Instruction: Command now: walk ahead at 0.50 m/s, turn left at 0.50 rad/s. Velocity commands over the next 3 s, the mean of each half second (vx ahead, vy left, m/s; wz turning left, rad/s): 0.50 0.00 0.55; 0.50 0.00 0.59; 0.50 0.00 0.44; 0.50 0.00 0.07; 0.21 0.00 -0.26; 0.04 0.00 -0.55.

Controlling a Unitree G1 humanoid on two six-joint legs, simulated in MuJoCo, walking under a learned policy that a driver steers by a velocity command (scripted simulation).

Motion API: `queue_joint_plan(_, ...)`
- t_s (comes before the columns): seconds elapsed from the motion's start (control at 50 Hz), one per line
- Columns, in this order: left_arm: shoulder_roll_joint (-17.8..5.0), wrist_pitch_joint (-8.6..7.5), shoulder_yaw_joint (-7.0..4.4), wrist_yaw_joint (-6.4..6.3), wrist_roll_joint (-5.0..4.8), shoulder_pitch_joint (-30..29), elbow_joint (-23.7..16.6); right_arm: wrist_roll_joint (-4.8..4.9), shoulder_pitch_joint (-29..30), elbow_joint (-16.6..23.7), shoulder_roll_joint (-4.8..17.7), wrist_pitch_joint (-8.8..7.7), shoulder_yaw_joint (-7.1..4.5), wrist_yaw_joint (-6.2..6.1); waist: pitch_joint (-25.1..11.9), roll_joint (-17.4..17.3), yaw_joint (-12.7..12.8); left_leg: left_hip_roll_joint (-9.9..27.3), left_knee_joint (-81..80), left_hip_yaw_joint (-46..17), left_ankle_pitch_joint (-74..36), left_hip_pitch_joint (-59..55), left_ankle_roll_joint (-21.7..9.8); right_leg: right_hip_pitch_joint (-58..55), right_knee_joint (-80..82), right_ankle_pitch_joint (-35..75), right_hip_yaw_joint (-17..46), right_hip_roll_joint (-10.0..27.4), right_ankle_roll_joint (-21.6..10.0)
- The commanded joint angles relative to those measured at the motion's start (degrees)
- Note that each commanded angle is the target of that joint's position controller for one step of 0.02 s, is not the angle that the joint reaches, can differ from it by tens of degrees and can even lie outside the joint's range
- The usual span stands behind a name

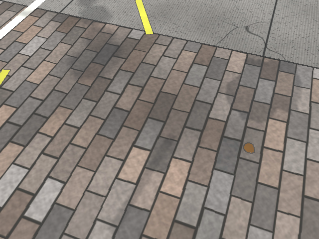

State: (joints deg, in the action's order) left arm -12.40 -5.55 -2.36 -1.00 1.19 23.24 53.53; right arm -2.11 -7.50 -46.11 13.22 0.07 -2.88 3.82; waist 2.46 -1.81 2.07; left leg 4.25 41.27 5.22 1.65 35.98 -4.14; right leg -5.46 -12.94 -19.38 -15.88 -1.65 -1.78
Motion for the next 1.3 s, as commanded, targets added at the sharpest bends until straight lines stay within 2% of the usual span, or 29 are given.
queue_joint_plan(0.02,-9.2,0.01,-1.83,-0.68,0.16,0.6,-1.9,-0.17,3.7,5.1,2.7,-0.74,-0.25,0.07,2.8,5.8,-1.2,-3.1,-4.0,3.6,4.8,-2.6,-3.1,-0.1,-2.8,50.4,1.7,17.3,-4.8)
queue_joint_plan(0.06,-11.2,0.94,-2.36,-0.96,0.4,-0.3,-1.9,-0.14,-1.8,4.0,4.2,-0.76,-1.04,-0.57,-1.4,7.3,-3.9,-7.2,-4.5,5.4,11.7,-9.6,-5.8,-2.2,-14.2,65.6,0.6,17.4,-4.5)
queue_joint_plan(0.1,-12.3,1.83,-2.63,-0.57,0.18,-1.7,-3.0,-0.76,-15.8,0.0,7.9,-1.71,-3.04,-1.75,-9.6,3.8,-10.6,-8.9,-11.9,1.3,12.3,-29.0,-9.3,6.7,-38.5,53.4,0.1,15.8,-2.8)
queue_joint_plan(0.12,-6.6,1.6,-1.34,-0.08,-0.31,-0.1,-5.8,-1.03,-18.9,-0.4,15.0,-1.74,-4.99,-2.65,-14.5,-5.9,-9.5,6.7,-13.6,-20.6,15.3,-44.4,-14.5,25.4,-58.3,16.8,0.3,10.0,-0.3)
queue_joint_plan(0.14,-6.6,1.02,-1.44,0.77,-0.57,-2.3,-9.6,0.71,-17.1,0.8,18.7,-1.28,-5.77,-2.41,-19.1,-10.3,-7.5,16.0,-23.9,-50.5,12.1,-52.9,-22.5,43.0,-72.1,-12.4,11.7,-1.6,2.0)
queue_joint_plan(0.16,-8.1,0.45,-1.46,1.03,-0.03,-9.1,-10.8,1.56,-15.5,0.6,16.7,-0.79,-5.42,-2.77,-12.1,-1.6,-8.5,14.7,-25.8,-42.5,11.4,-49.2,-20.0,49.4,-71.8,-6.4,18.3,3.1,1.5)
queue_joint_plan(0.2,-7.4,-0.41,-1.14,1.01,-0.35,-8.5,-10.2,1.68,-10.5,0.5,10.8,-1.12,-3.78,-3.38,-2.5,4.0,-3.6,9.9,-26.7,-29.4,0.1,-34.5,-14.7,44.9,-61.5,1.2,17.8,7.4,1.2)
queue_joint_plan(0.24,-6.8,1.63,-1.01,1.15,1.43,-6.1,-9.7,2.21,-7.8,1.1,8.4,-2.03,-2.85,-3.61,-2.5,2.7,-0.5,5.2,-27.7,-22.0,-7.6,-27.6,-12.4,38.2,-56.0,2.0,18.0,8.6,2.6)
queue_joint_plan(0.32,-5.6,3.82,-0.72,1.82,1.64,-9.7,-11.6,2.2,-11.3,0.7,10.7,-3.52,-3.24,-3.29,-2.5,0.9,-0.9,2.0,-28.9,-19.1,-11.3,-25.7,-11.9,39.9,-48.4,6.1,16.0,8.2,4.7)
queue_joint_plan(0.5,-6.2,2.88,0.18,2.56,0.72,-27.1,-18.0,1.53,-19.5,0.6,11.6,-3.04,-3.47,-3.88,-0.5,-2.3,-7.7,2.2,-25.1,-23.5,-12.4,-35.3,-9.5,44.7,-25.9,17.2,16.3,4.4,4.8)
queue_joint_plan(0.56,-7.8,2.1,-0.04,2.41,0.35,-25.2,-18.5,1.16,-17.5,1.7,12.8,-3.08,-3.73,-4.44,-0.7,-3.3,-5.7,3.3,-21.8,-26.2,-15.3,-34.7,-7.3,36.9,-20.0,14.6,17.4,2.9,3.0)
queue_joint_plan(0.6,-10.1,1.5,-1.0,1.6,0.15,-15.8,-15.9,1.06,-13.8,2.8,13.9,-3.37,-3.91,-4.23,-3.8,-3.1,-1.0,1.8,-14.5,-26.3,-22.1,-30.7,-4.9,22.4,-16.7,10.3,16.5,0.2,1.2)
queue_joint_plan(0.62,-11.7,0.75,-1.73,0.89,0.57,-8.2,-14.0,1.51,-13.1,2.9,13.2,-3.73,-3.66,-3.72,-7.9,0.2,3.1,-2.1,-3.5,-23.4,-21.1,-27.5,-3.4,11.6,-13.1,11.3,17.7,2.0,-0.3)
queue_joint_plan(0.64,-16.0,0.4,-2.65,-0.19,1.99,1.1,-13.8,2.1,-13.9,4.6,8.5,-4.17,-2.26,-3.29,-17.1,7.0,6.0,-5.9,13.1,-18.6,-5.7,-20.8,-2.1,-1.5,-11.0,-2.3,31.1,15.4,-3.0)
queue_joint_plan(0.66,-20.7,1.12,-3.61,-0.2,2.57,-1.0,-14.3,3.37,-20.7,6.6,5.0,-3.91,-1.54,-3.35,-20.2,21.4,0.4,-14.1,25.7,-12.8,31.2,-3.8,-0.7,-9.8,-2.7,-6.7,58.6,27.8,-8.7)
queue_joint_plan(0.68,-15.6,1.8,-3.0,0.17,1.5,-4.7,-14.7,1.32,-20.2,4.3,9.6,-2.86,-1.9,-3.91,-14.1,12.0,-0.9,-8.3,31.4,-13.0,27.4,1.0,-1.2,-3.6,-2.4,-12.8,59.6,26.6,-9.3)
queue_joint_plan(0.7,-10.5,1.93,-1.77,0.36,0.96,-8.1,-15.3,0.88,-16.4,4.1,10.0,-2.52,-2.07,-3.42,-7.4,5.5,-1.0,-6.1,30.7,-12.2,21.7,0.5,-0.9,3.7,-1.9,-10.6,49.7,23.9,-8.3)
queue_joint_plan(0.72,-8.3,1.84,-1.16,0.55,0.97,-9.6,-14.9,0.89,-14.1,4.3,9.1,-2.31,-1.87,-2.91,-4.0,3.5,-1.5,-4.3,28.3,-11.5,18.5,-0.8,-0.2,8.6,-0.8,-2.3,40.9,20.7,-7.2)
queue_joint_plan(0.74,-7.9,1.56,-0.96,0.43,0.91,-9.3,-14.2,0.42,-13.1,4.5,8.6,-1.83,-1.85,-2.35,-2.9,5.9,-1.8,-3.0,26.6,-10.9,17.4,-1.8,0.3,11.0,0.0,3.8,34.7,18.4,-6.1)
queue_joint_plan(0.84,-8.7,-0.62,-1.44,1.11,-0.3,-5.9,-11.4,0.03,-8.9,6.4,7.1,0.1,-1.37,-0.6,-2.2,7.6,-2.5,-1.3,25.2,-9.3,12.2,1.0,1.8,11.6,3.0,20.1,21.7,16.9,-6.7)
queue_joint_plan(1.04,-10.7,0.16,-2.19,0.7,-0.16,-0.5,-7.6,-0.04,8.5,12.3,4.4,-0.41,0.39,1.25,2.4,6.7,1.1,-0.9,-0.3,-1.2,1.9,0.9,0.5,5.8,3.0,28.0,7.1,16.6,-5.2)
queue_joint_plan(1.1,-12.3,1.29,-2.47,0.18,0.0,0.8,-6.3,-0.54,8.5,12.8,5.1,-0.33,0.08,0.83,1.5,7.2,0.4,-4.1,-4.7,2.1,9.2,-3.7,-2.3,1.3,-3.6,44.6,4.0,17.5,-4.1)
queue_joint_plan(1.14,-14.3,2.27,-2.8,-0.11,0.02,0.9,-5.9,-0.84,1.3,11.0,6.7,-0.64,-0.87,-0.04,-3.6,7.9,-3.0,-8.8,-6.9,3.5,14.8,-13.0,-5.1,0.0,-17.3,60.5,2.2,17.6,-3.7)
queue_joint_plan(1.16,-14.5,2.73,-2.73,-0.14,-0.24,0.1,-6.4,-1.24,-7.9,8.1,8.0,-1.21,-1.81,-0.74,-8.9,5.8,-7.4,-10.6,-11.4,2.6,12.5,-25.1,-6.9,4.7,-30.1,56.6,0.9,16.5,-2.6)
queue_joint_plan(1.18,-12.2,2.68,-2.03,0.04,0.17,0.5,-8.3,-1.59,-16.7,5.9,12.7,-1.34,-3.46,-1.77,-15.6,-0.4,-10.4,-1.1,-13.6,-10.7,19.4,-40.3,-9.6,17.4,-47.1,35.8,0.8,14.9,-0.8)
queue_joint_plan(1.2,-6.3,2.44,-0.87,1.36,0.12,1.5,-12.9,-0.25,-13.6,7.2,19.5,-1.05,-4.92,-2.39,-19.2,-13.7,-5.4,14.6,-19.3,-42.3,18.7,-55.3,-17.6,43.0,-65.9,-13.4,5.2,3.0,2.9)
queue_joint_plan(1.22,-10.9,2.14,-1.62,1.34,0.66,-6.4,-14.0,1.11,-16.4,7.6,17.6,-0.57,-4.75,-2.82,-18.6,-3.3,-9.9,15.1,-24.0,-45.8,13.1,-54.6,-17.3,49.1,-68.7,-9.7,15.8,3.4,2.5)
queue_joint_plan(1.26,-8.9,1.13,-0.77,1.47,-0.57,-6.9,-13.3,1.36,-11.7,5.5,11.6,-1.04,-2.97,-3.57,-6.4,1.2,-4.9,11.2,-24.3,-29.1,-5.0,-40.0,-13.7,46.2,-60.3,0.1,16.1,8.1,1.6)
queue_joint_plan(1.3,-8.4,2.7,-0.63,1.66,0.92,-3.3,-11.5,1.61,-7.8,5.5,8.4,-2.14,-1.69,-3.64,-4.6,0.9,-0.7,6.5,-26.3,-21.0,-12.4,-31.0,-10.8,38.2,-54.4,0.9,16.5,9.7,2.2)
